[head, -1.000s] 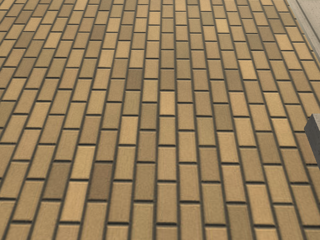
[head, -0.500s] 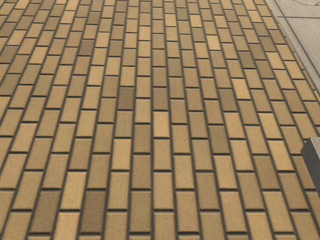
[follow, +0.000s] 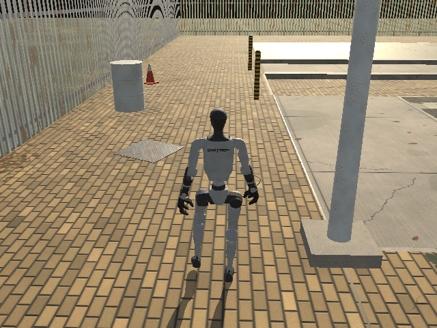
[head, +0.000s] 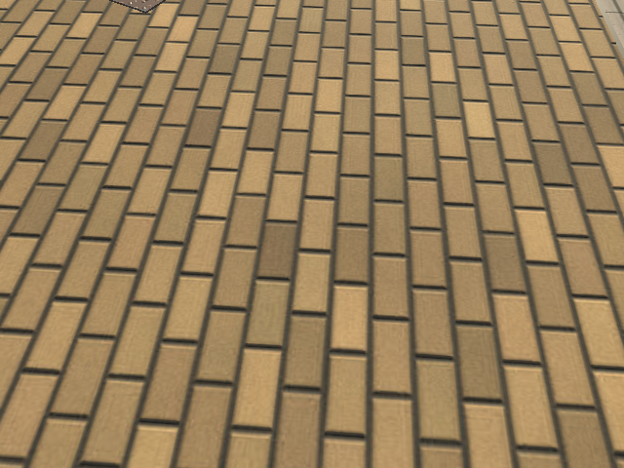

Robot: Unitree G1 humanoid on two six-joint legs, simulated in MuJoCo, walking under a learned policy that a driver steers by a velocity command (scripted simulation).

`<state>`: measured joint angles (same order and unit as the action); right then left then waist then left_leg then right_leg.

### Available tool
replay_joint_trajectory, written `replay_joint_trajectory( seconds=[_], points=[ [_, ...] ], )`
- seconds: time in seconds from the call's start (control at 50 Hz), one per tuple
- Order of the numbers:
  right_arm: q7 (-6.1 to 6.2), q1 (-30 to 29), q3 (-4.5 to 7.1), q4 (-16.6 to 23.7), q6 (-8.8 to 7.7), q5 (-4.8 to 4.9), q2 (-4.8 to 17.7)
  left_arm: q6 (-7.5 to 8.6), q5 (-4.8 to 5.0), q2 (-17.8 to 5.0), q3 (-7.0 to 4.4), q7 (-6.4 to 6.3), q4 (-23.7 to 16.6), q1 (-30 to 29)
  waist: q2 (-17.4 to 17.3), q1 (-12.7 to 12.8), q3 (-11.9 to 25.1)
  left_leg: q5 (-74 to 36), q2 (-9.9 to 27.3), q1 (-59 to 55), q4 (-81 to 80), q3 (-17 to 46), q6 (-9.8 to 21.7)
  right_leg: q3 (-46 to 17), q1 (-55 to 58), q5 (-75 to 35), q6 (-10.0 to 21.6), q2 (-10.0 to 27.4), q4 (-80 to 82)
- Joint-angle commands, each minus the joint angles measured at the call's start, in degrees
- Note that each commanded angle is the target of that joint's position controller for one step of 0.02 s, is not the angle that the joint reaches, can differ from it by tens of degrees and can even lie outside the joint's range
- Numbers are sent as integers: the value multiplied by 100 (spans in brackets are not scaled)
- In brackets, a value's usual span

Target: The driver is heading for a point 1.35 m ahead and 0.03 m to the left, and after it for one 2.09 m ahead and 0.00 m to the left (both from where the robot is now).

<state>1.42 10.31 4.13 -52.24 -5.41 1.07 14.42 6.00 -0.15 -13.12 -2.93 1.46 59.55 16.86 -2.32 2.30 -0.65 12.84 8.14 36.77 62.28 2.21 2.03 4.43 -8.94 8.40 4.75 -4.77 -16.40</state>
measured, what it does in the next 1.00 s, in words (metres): walks ahead: left foot, then right foot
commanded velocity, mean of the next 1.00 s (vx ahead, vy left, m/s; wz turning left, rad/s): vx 0.50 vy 0.00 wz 0.00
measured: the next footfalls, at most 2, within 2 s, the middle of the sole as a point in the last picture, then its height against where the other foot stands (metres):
left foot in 0.28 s outside the picture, level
right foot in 0.86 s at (373, 393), level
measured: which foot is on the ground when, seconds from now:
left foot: up 0.00-0.26, down 0.28-0.88, up 0.90-1.00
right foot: down 0.00-0.28, up 0.30-0.84, down 0.86-1.00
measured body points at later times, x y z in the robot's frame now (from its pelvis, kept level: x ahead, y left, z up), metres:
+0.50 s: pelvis +0.29 +0.08 +0.00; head +0.32 +0.09 +0.45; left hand +0.39 +0.35 -0.14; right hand +0.35 -0.18 -0.13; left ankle +0.32 +0.16 -0.74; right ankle +0.30 -0.08 -0.66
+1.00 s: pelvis +0.58 +0.01 -0.01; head +0.61 +0.00 +0.44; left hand +0.68 +0.28 -0.13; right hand +0.62 -0.26 -0.15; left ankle +0.49 +0.17 -0.65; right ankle +0.64 -0.07 -0.74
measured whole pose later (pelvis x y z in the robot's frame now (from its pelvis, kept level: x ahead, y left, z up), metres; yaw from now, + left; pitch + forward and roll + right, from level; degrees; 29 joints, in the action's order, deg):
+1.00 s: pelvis +0.58 +0.01 -0.01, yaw +0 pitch +1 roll +0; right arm 0.5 16.0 3.8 -55.7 -5.5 1.5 14.6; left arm 5.5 0.0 -13.7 -3.8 1.8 54.4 9.9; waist -1.8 0.3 -1.8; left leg 20.4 3.7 24.7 67.8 1.7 2.9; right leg 3.9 -19.1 8.4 3.8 -1.9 -26.0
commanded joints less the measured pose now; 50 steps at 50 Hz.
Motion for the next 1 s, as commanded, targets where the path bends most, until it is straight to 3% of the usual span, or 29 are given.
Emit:
replay_joint_trajectory(
  seconds=[0.02,0.1,0.16,0.2,0.24,0.26,0.28,0.3,0.32,0.34,0.36,0.38,0.4,0.44,0.48,0.52,0.56,0.64,0.74,0.8,0.82,0.84,0.86,0.88,0.9,0.92,0.94,0.96,1.0],
  points=[
    [-10,81,56,263,25,-74,239,78,9,-775,-113,-131,-339,-209,433,-255,-289,-956,216,277,-904,83,-142,-1207,-366,-648,968,1630,1148],
    [-122,-839,-32,484,-22,-29,116,27,87,-897,-130,-179,-269,261,451,53,-344,-1883,-132,-88,-2423,-253,-166,-771,-113,-796,720,1437,1085],
    [-226,-1345,-71,669,-40,24,159,-41,135,-935,-152,-184,-130,646,472,224,-451,-1732,-237,43,-2928,-251,-119,-817,538,-732,694,1673,838],
    [-301,-1486,-62,789,-72,35,254,-107,143,-977,-185,-201,-73,739,522,181,-457,-1349,-285,90,-3155,-212,16,-894,1007,-923,621,1903,581],
    [-340,-1170,6,769,-106,43,447,-171,137,-1069,-225,-215,-93,621,664,-86,-250,-923,-452,-465,-3313,-317,184,-881,1251,-1815,492,1993,137],
    [-336,-615,101,624,-118,32,618,-205,129,-1074,-224,-215,-133,475,699,-425,91,-859,-650,-1260,-3411,-488,310,-710,1219,-2789,379,1841,-527],
    [-301,420,257,308,-117,16,924,-229,90,-915,-163,-213,-189,427,604,-862,730,-951,-681,-2680,-3342,-477,504,-463,767,-3118,208,1519,-1736],
    [-242,1484,378,116,-91,-60,1428,-219,-45,-672,-54,-215,-349,557,-264,-1095,1676,-973,552,-4458,-3259,1009,895,-145,-493,-1295,-16,1097,-3742],
    [-318,1638,395,-9,-88,-99,1636,-77,62,91,145,-146,-312,1272,-1771,-657,2336,243,1572,-6038,-4238,3820,1774,-552,-2594,2345,-274,72,-5410],
    [-330,1436,233,66,-106,-61,1020,52,212,-613,-5,-129,-289,821,-998,-814,1938,716,1361,-5780,-4507,3797,1504,-1173,-3231,2384,-162,419,-6014],
    [-310,910,154,174,-123,-47,770,129,296,-873,-73,-119,-466,242,-664,-752,1155,273,1176,-5013,-4546,2858,1239,-1045,-3500,1831,-62,695,-6012],
    [-312,439,104,276,-128,-83,673,138,262,-835,-79,-166,-502,-19,-113,-562,776,-507,979,-4169,-4674,2183,1138,-909,-3229,1296,-75,992,-5762],
    [-328,192,71,294,-135,-124,530,99,168,-789,-126,-202,-507,-142,18,-407,474,-1018,766,-3514,-4836,1672,1087,-872,-2980,1003,-101,1159,-5405],
    [-345,207,28,202,-157,-170,377,-50,146,-553,-135,-202,-466,78,-162,-163,397,-1316,558,-3015,-5136,1195,1070,-883,-2487,732,-123,1325,-5013],
    [-301,399,56,91,-174,-140,506,-145,132,-452,-143,-215,-495,-7,-119,-101,214,-1571,511,-2843,-5340,887,1143,-805,-2613,539,-197,1366,-4648],
    [-224,585,93,16,-156,-137,656,-176,78,-481,-162,-221,-652,-446,-32,-168,28,-1695,520,-2914,-5482,725,1164,-783,-3042,35,-305,1393,-4086],
    [-160,749,86,-47,-110,-123,662,-166,49,-458,-167,-199,-785,-846,-42,-251,-77,-1696,442,-3008,-5554,519,1089,-743,-3250,-562,-377,1363,-3442],
    [-103,1074,82,-176,-75,-74,710,-116,79,-342,-108,-126,-994,-1625,-96,-482,-274,-1481,248,-3060,-5649,108,913,-498,-2985,-1472,-382,1126,-2181],
    [-72,1506,124,-439,33,-30,758,-53,135,-371,-56,15,-1277,-2320,-115,-653,-516,-1635,582,-3937,-5335,98,891,-454,-3179,-1139,-238,987,-1496],
    [-35,1364,181,-459,112,-11,871,6,151,-566,-119,92,-1302,-2090,-257,-389,-308,-2722,736,-4294,-4817,86,750,-331,-2605,-525,-21,801,-1279],
    [-31,1234,194,-430,137,-5,920,17,141,-711,-195,87,-1201,-1676,-357,-138,-26,-3712,664,-4261,-4347,-6,673,-155,-1904,-411,78,597,-1242],
    [-33,1122,155,-398,166,-11,833,15,126,-941,-333,61,-917,-785,-303,299,479,-4311,378,-3987,-3350,-226,526,-20,-692,-514,234,413,-1167],
    [-36,1121,71,-280,169,-80,680,5,65,-1327,-468,10,-650,321,94,672,1278,-3191,58,-2846,-1732,-437,319,-881,1132,-589,570,1167,-1373],
    [-110,1828,-140,-245,51,-98,-44,-33,33,-1784,-575,2,-483,967,1523,384,2102,151,-1012,-451,543,-445,-115,-3635,3248,534,1511,2576,-873],
    [-143,1581,-85,-300,-104,-10,258,-39,65,-1319,-409,9,-501,908,1424,494,2256,1997,-1052,244,1332,461,-7,-4652,3290,1010,1450,2666,-140],
    [-165,1042,28,-113,-189,149,653,-21,101,-1054,-323,1,-580,363,1206,396,1393,1678,-708,747,1581,438,103,-3798,2576,1036,1150,2501,-60],
    [-131,686,35,-19,-213,161,705,-12,85,-865,-254,0,-729,-188,751,215,858,1101,-369,634,1340,250,145,-3033,1635,618,975,2303,79],
    [-83,506,79,-3,-184,74,677,1,24,-683,-199,22,-776,-542,489,35,469,698,-160,368,974,166,136,-2493,781,198,880,2094,282],
    [-41,767,103,-60,-19,22,447,36,-43,-495,-140,50,-728,-694,712,-283,306,331,71,-304,515,200,121,-1890,-56,-102,791,1797,626]
  ],
)
Over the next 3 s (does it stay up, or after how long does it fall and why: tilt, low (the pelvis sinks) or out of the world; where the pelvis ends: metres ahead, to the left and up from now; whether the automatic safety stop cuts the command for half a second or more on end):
stays up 1.30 0.03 -0.01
